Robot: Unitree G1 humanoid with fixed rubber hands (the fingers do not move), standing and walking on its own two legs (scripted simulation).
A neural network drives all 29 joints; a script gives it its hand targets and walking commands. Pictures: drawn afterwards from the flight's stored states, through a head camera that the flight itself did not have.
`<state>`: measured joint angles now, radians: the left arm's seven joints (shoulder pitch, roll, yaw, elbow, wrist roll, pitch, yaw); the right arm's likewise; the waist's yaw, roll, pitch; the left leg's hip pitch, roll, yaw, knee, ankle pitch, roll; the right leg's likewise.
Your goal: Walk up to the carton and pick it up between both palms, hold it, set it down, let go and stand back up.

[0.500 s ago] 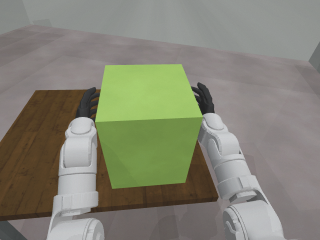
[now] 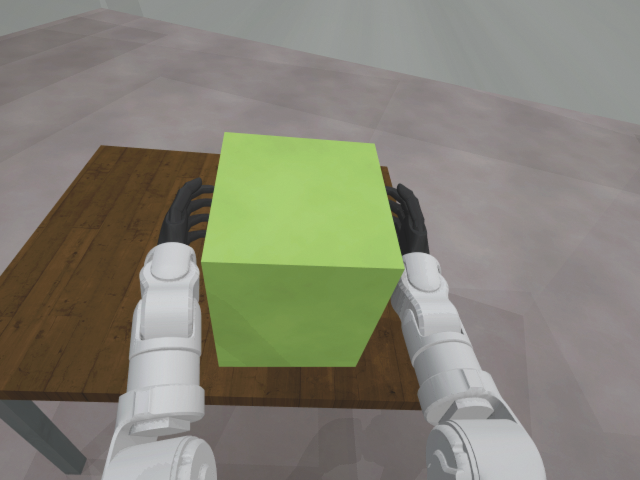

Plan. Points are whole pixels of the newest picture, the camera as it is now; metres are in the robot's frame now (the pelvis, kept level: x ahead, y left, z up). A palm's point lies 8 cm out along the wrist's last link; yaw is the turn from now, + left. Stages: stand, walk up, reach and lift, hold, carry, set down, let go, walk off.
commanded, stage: set down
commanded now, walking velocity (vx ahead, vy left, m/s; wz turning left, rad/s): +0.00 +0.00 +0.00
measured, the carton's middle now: (294, 258) +0.38 +0.04 +0.08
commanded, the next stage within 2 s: none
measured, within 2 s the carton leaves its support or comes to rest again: neither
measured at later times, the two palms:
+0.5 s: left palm (179, 259) +0.35 +0.18 +0.11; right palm (399, 251) +0.39 -0.11 +0.11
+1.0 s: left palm (195, 285) +0.35 +0.17 +0.05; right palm (400, 264) +0.39 -0.12 +0.08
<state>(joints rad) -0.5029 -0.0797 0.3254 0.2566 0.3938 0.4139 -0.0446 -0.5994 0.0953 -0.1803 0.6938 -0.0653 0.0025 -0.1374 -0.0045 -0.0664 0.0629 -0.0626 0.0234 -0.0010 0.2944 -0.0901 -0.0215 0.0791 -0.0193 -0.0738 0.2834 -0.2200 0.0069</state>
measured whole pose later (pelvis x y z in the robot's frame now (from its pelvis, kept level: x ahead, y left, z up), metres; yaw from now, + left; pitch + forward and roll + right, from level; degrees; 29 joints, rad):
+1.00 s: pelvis +0.01 -0.01 +0.00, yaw -3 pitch +0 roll +0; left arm -0.49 -0.12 0.41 0.58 0.36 0.09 0.04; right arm -0.65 0.07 -0.31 0.96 -0.18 -0.24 -0.08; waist 0.11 -0.04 0.02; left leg -0.19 0.07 0.04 0.25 -0.06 -0.04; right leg -0.09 0.02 -0.03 0.27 -0.19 -0.02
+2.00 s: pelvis +0.02 -0.02 -0.01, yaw -3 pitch +17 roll -1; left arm -0.52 -0.12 0.52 0.91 0.29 -0.29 0.11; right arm -0.76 0.05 -0.48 1.18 -0.42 -0.45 -0.05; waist 0.14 0.02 -0.12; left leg -0.54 0.07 0.03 0.32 -0.08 -0.04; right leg -0.43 0.02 -0.03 0.33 -0.20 -0.02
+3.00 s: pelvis +0.01 -0.01 -0.01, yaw -4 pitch +19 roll -1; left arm -0.59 -0.15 0.63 0.89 0.41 -0.30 0.12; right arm -0.83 0.05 -0.65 1.21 -0.52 -0.42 0.01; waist 0.14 -0.02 -0.13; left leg -0.63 0.08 0.05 0.41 -0.10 -0.03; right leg -0.53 0.03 -0.02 0.42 -0.22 -0.02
